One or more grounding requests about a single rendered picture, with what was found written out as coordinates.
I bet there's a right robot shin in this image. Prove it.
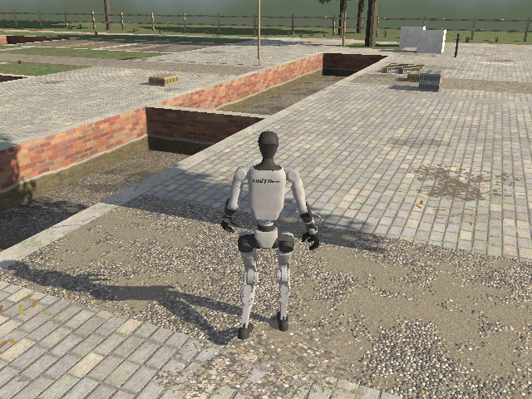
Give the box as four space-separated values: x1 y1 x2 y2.
278 268 290 320

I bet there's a robot left forearm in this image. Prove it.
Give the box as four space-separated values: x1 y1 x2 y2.
223 198 236 223

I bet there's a robot left upper arm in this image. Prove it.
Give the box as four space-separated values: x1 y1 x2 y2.
227 166 250 211

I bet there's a left robot thigh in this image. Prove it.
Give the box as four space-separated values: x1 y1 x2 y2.
238 231 259 285

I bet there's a robot right hand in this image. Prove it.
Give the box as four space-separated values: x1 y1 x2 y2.
302 230 321 250

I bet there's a robot right upper arm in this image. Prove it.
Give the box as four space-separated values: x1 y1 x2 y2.
284 168 308 214

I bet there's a robot right forearm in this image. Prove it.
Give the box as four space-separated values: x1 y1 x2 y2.
300 201 318 234

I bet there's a robot left hand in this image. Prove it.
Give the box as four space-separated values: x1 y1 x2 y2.
221 219 240 233

